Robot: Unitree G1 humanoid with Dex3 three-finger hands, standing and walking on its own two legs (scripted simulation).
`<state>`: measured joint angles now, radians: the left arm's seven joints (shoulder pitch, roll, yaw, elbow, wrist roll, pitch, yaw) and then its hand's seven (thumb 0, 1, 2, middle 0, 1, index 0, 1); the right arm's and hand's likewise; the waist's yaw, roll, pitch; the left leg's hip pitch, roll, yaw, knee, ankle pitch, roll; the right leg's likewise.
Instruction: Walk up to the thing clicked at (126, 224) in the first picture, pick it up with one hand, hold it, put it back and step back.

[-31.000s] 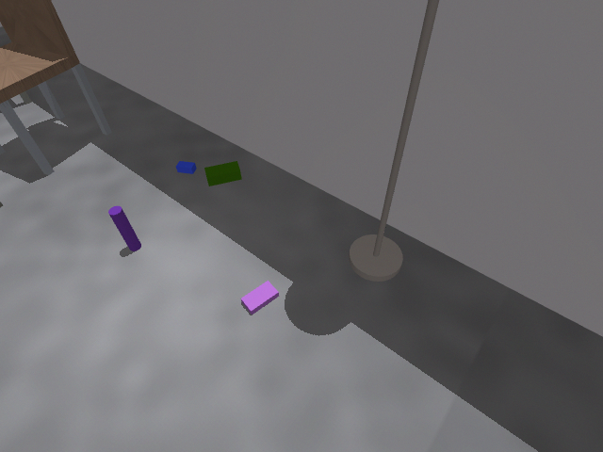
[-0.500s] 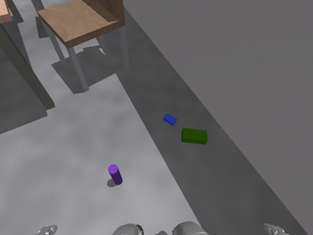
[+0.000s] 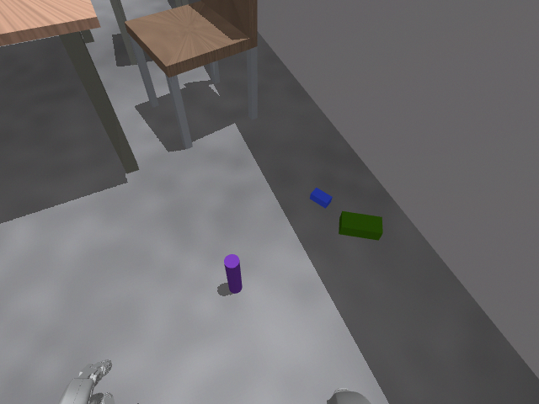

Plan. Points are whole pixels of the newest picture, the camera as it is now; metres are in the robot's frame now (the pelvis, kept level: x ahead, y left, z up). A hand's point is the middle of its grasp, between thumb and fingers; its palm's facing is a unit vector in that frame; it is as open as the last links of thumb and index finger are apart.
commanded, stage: step back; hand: left
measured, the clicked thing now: (233, 275) +0.58 +0.14 -0.65
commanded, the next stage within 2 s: none
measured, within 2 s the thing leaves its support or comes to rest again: neither
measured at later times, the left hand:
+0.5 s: hand out of the picture -0.15 +0.35 -0.16, palm faces -0.15 -0.94 -0.31, open 7.3 cm
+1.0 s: hand out of the picture -0.15 +0.34 -0.15, palm faces -0.15 -0.93 -0.34, open 7.3 cm
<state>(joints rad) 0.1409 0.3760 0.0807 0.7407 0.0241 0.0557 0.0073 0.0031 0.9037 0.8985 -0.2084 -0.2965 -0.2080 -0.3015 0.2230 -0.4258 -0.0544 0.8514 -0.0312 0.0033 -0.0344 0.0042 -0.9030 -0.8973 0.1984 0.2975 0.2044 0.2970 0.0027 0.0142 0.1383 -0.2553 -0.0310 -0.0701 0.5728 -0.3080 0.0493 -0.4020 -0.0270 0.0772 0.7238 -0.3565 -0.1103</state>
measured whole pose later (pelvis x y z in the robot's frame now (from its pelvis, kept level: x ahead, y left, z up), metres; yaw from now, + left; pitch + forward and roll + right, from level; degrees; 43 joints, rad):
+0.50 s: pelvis -0.15 +0.07 +0.00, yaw -11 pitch -3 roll -1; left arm 0.42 0.41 0.09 0.92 0.05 0.11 -0.05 0.00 0.91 0.90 -0.20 -0.30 -0.20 -0.30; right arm 0.12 -0.32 -0.09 0.89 -0.04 0.01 -0.07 0.01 -0.90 -0.90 0.20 0.30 0.21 0.30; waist 0.07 -0.06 0.07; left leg -0.32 -0.06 0.16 0.32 -0.01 0.02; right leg -0.16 0.07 0.11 0.71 -0.53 -0.05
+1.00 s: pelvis -0.33 +0.08 -0.02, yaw -6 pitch -1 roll +0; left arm 0.14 0.45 0.14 0.69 0.06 0.13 -0.07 0.00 0.91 0.90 -0.21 -0.30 -0.21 -0.30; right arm 0.34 -0.38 -0.08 0.90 -0.04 -0.04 -0.09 0.01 -0.90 -0.90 0.21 0.30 0.21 0.30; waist -0.04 -0.11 0.11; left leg -0.40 0.06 -0.05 0.68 -0.26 -0.04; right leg -0.51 0.03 0.16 1.21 -0.47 -0.02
